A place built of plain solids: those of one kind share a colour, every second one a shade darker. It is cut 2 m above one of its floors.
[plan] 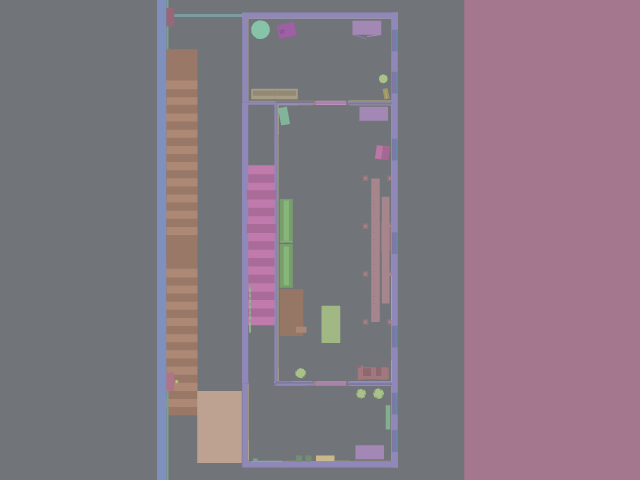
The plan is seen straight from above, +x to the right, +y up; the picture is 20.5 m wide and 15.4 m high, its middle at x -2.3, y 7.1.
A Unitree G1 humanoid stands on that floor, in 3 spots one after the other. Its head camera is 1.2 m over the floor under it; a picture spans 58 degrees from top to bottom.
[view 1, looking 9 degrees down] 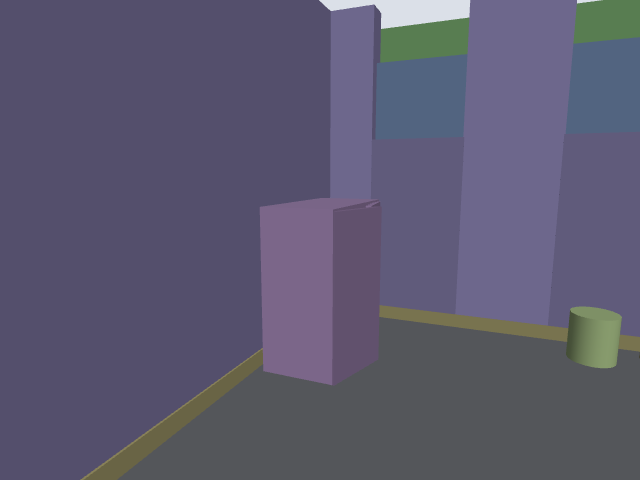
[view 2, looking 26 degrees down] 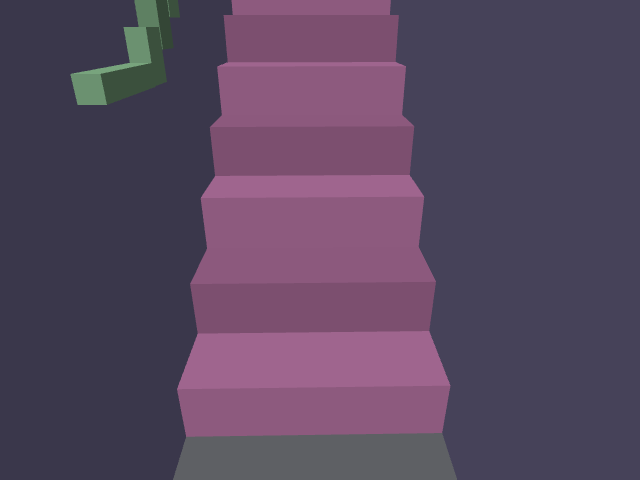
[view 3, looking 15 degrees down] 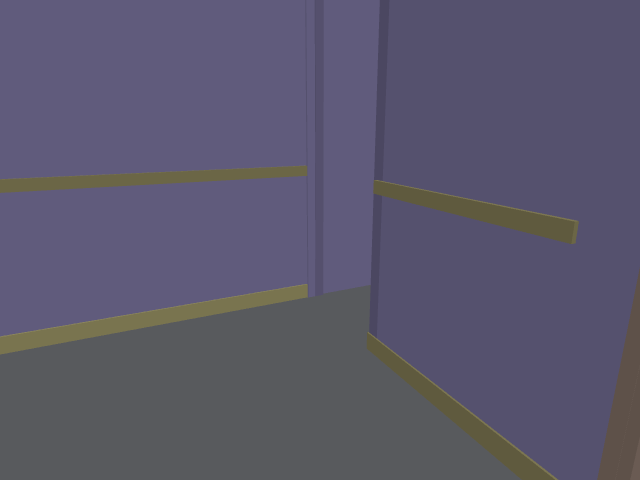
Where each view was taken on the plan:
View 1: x -3.40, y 12.85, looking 23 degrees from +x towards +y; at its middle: cupboard_steel_low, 2.36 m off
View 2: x -4.18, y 3.37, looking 89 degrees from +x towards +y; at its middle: stair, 1.71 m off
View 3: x -1.95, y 1.25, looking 154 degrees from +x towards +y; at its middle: wall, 3.03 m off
